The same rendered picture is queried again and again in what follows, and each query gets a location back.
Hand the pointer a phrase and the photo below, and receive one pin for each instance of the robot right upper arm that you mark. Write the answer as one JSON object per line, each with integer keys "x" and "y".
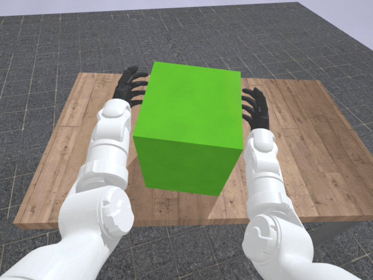
{"x": 281, "y": 250}

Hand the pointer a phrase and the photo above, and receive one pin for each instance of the left robot hand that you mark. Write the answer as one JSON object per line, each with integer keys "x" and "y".
{"x": 125, "y": 85}

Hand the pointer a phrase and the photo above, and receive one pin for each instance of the robot left upper arm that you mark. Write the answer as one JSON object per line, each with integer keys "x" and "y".
{"x": 91, "y": 224}

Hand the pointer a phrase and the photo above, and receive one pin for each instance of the carton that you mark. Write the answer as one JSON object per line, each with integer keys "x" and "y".
{"x": 188, "y": 135}

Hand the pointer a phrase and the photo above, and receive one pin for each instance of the left robot forearm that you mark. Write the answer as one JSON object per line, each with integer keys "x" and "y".
{"x": 108, "y": 150}

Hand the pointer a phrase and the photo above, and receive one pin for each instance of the table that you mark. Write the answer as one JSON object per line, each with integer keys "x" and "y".
{"x": 326, "y": 168}

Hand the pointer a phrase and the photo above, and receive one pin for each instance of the right robot hand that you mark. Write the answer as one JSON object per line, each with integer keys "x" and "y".
{"x": 259, "y": 113}

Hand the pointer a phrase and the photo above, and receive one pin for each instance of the right robot forearm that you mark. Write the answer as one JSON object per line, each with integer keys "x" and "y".
{"x": 265, "y": 185}

